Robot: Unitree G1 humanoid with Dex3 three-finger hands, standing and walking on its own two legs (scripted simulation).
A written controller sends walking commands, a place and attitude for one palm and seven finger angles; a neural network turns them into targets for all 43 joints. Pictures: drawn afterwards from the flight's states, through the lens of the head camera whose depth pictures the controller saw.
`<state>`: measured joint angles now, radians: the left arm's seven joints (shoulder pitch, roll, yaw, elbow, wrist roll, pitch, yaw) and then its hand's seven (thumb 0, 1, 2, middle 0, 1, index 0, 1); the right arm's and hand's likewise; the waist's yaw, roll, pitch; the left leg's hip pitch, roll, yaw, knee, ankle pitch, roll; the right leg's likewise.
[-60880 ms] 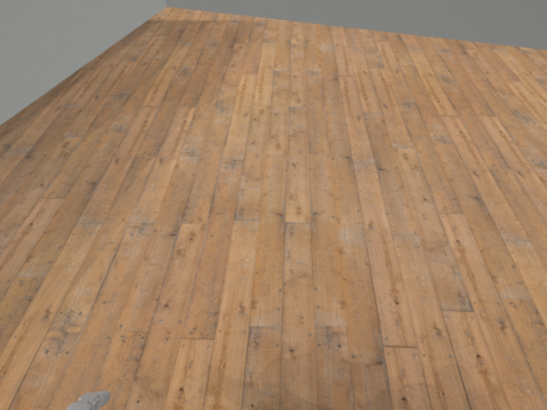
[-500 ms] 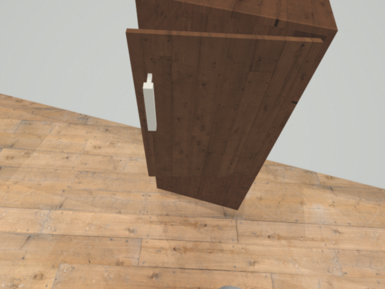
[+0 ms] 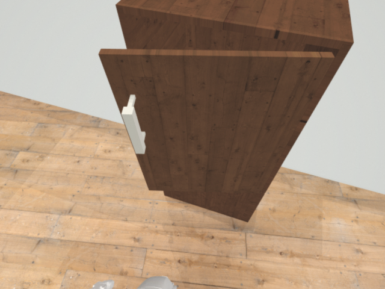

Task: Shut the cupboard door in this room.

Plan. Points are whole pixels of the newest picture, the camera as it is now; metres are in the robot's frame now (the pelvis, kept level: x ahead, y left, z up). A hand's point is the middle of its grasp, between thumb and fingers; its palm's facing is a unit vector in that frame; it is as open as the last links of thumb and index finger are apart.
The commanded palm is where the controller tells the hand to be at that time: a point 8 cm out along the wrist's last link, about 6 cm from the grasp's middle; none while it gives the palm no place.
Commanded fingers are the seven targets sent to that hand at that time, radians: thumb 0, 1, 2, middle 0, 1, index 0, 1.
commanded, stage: come to a stop and stand still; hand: left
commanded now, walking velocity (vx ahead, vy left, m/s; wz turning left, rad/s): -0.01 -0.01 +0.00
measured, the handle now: (136, 125) +0.45 +0.17 +0.05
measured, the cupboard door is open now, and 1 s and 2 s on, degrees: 17 17 17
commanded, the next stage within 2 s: look again from close up in 0.60 s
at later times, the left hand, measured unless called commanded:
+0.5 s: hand out of the picture -0.04 +0.21 -0.17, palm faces +0.00 -0.98 -0.21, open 7.4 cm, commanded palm none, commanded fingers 0.00 0.90 0.90 -0.20 -0.30 -0.20 -0.30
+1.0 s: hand out of the picture -0.03 +0.22 -0.18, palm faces -0.02 -0.97 -0.22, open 7.4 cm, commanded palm none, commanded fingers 0.00 0.90 0.90 -0.20 -0.30 -0.20 -0.30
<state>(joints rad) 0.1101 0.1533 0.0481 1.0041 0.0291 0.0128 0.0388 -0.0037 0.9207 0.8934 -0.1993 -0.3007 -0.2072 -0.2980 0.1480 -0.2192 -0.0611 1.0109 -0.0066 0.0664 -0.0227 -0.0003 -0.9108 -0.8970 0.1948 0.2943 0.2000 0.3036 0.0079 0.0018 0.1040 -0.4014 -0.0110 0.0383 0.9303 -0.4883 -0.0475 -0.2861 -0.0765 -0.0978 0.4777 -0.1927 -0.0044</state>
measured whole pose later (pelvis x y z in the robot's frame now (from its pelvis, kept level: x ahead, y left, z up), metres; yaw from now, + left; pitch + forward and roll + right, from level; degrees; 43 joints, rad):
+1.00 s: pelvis -0.06 +0.05 -0.01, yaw -1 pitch -3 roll -1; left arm 0.31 0.17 -0.01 1.04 0.02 0.00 0.05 0.01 0.91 0.89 -0.20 -0.30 -0.20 -0.30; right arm 0.32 -0.14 -0.01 1.05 -0.02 0.01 -0.01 0.00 -0.91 -0.90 0.20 0.29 0.20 0.30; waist -0.03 0.01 0.02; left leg -0.29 -0.01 0.07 0.53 -0.20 0.05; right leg -0.21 -0.02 0.01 0.53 -0.29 0.01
